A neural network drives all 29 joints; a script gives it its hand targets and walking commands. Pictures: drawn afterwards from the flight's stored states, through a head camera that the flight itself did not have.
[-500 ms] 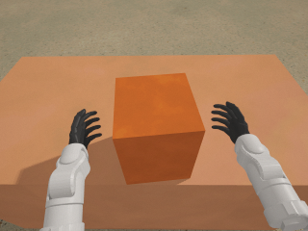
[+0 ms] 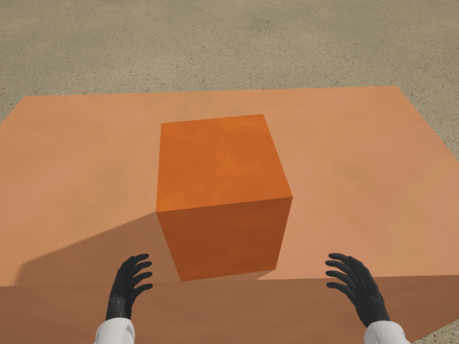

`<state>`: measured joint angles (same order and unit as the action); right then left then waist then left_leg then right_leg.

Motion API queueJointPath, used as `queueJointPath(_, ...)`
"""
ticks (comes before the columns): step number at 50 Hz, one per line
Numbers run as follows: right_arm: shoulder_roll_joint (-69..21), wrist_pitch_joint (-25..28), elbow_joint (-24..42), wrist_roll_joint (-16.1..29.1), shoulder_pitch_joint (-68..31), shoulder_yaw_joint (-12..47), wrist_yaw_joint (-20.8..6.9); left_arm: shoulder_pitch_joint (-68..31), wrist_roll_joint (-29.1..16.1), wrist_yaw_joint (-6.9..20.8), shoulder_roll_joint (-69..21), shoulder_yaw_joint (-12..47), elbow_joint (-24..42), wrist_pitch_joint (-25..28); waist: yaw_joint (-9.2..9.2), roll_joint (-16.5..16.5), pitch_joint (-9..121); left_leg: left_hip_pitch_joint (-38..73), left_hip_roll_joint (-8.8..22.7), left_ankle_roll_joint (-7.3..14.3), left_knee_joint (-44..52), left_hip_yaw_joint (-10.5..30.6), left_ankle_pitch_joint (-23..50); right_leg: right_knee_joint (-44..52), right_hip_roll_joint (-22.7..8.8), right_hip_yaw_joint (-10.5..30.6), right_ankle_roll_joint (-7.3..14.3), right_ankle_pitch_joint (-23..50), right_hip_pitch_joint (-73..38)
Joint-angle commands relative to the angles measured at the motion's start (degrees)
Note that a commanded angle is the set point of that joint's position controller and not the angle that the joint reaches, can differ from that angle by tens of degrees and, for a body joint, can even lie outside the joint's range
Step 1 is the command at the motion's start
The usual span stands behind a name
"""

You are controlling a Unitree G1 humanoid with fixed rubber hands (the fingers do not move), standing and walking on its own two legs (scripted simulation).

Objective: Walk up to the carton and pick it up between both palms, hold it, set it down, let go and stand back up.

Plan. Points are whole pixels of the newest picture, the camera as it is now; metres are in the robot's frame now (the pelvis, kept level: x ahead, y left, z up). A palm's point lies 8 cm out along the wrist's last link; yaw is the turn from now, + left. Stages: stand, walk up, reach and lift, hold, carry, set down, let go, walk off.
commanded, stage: set down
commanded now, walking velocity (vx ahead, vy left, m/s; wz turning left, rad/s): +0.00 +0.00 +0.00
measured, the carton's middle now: (221, 199) +0.40 +0.06 +0.02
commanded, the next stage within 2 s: let go in 1.40 s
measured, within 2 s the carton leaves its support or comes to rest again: neither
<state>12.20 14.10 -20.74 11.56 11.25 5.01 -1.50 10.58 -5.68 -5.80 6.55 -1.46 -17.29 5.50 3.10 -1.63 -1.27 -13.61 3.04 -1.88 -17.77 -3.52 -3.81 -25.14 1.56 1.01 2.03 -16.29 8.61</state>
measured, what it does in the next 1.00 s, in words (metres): stands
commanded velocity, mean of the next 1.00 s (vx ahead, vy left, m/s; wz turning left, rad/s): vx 0.00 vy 0.00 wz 0.00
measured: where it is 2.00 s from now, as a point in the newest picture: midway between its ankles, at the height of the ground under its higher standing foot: outside the picture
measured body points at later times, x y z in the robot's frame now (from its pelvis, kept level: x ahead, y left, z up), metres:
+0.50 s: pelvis +0.02 +0.02 +0.00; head +0.03 +0.03 +0.45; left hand +0.21 +0.23 -0.04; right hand +0.22 -0.19 -0.05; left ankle +0.06 +0.15 -0.74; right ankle -0.03 -0.09 -0.74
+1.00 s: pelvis +0.03 +0.02 +0.00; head +0.01 +0.02 +0.45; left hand +0.22 +0.24 -0.04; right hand +0.23 -0.18 -0.05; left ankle +0.06 +0.15 -0.74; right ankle -0.03 -0.09 -0.74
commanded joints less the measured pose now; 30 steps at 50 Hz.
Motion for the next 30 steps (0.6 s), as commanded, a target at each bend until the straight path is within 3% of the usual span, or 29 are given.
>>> queueJointPath(1, 6.91, 6.58, 7.55, 1.1, -11.61, -3.69, -1.01, -10.14, -0.04, -2.42, 5.3, -0.96, 9.67, 7.75, 1.25, -2.36, 9.37, 16.71, -2.28, 2.55, -2.44, 0.93, -0.93, 7.98, -2.25, 1.7, -2.39, 5.65, 14.55)
queueJointPath(2, 6.75, 5.85, 3.68, 0.52, -10.47, -3.21, -1.02, -8.96, 0.57, -2.16, 4.83, -0.33, 5.9, 6.77, 0.23, -2.66, 6.34, 17.74, -2.27, 2.53, -2.48, 0.92, -1.73, 8.98, -2.43, 1.92, -2.14, 4.09, 15.41)
queueJointPath(5, 7.35, 5.42, 0.62, 1.59, -11.18, -3.5, -1.16, -11.23, 0.63, -2.13, 5.22, 0.12, 6.68, 6.03, -0.34, -0.53, 6.2, 19.4, -2.16, 2.15, -2.47, 1.2, -1.5, 9.97, -2.84, 1.78, -1.67, 1.9, 16.86)
queueJointPath(7, 6.57, 4.66, -3.25, 1.57, -9.18, -2.43, -0.94, -9.21, 1.16, -1.3, 4.62, 0.55, 2.65, 4.82, -1.2, -0.59, 3.88, 20.08, -2.35, 2.3, -2.26, 1.29, -2.1, 10.77, -3.3, 2.16, -1.61, 2.01, 16.59)
queueJointPath(14, 7.67, 3.66, -4.73, 1.98, -7.32, -2.97, -1.2, -5.26, 3.66, -0.73, 4.74, -0.53, 6.22, 1.09, -0.74, 3.39, 5.54, 23.7, -2.24, 1.23, -2.83, 1.25, 6.8, 11.15, -1.94, 0.72, -0.69, 7.31, 14.42)
queueJointPath(18, 7.91, 3.49, -2.46, 0.47, -7.07, -4.64, -1.98, -3.55, 4.15, -0.96, 5.37, -0.25, 8.18, 0.18, -0.71, 3.65, 5.42, 24.23, -2.05, 0.9, -2.68, 0.82, 7.93, 12.33, -1.22, -0.3, -0.23, 6.12, 13.83)
queueJointPath(20, 8.03, 3.77, -0.71, 0.08, -6.49, -5.12, -2.43, -2.74, 3.76, -1.22, 5.73, 0.28, 8.8, 0.26, -0.32, 2.79, 5.91, 24.32, -1.9, 1.14, -2.74, 0.66, 7.94, 12.26, -0.86, -0.57, -0.37, 6.14, 14.11)
queueJointPath(22, 7.44, 3.54, -2.73, -1.44, -4.92, -4.97, -2.67, 0.16, 3.93, -0.66, 5.15, 0.54, 4.36, -0.58, -0.35, 0.73, 4.78, 24.39, -1.82, 1.37, -2.61, 0.47, 7.45, 12.66, -0.67, -0.65, -0.3, 6.21, 13.52)
queueJointPath(26, 7.74, 4.59, -0.72, -2.48, -5.01, -5.83, -2.45, 0.78, 3.7, -0.03, 5.55, -0.38, 5.42, 0.29, 0.73, -1.3, 5.77, 23.24, -2.09, 1.55, -2.75, 0.44, 9.94, 12.05, -0.4, -0.9, -1.13, 10.68, 11.28)
queueJointPath(30, 7.02, 4.91, -4.42, -3.8, -2.64, -4.76, -1.64, 3.27, 4.7, 1.48, 5.67, -1.07, 0.75, 0.24, -0.18, -2.98, 4.09, 23.92, -2.51, 1.72, -3.09, 0.3, 11.81, 12.37, -0.66, -0.54, -2.0, 16.04, 10.31)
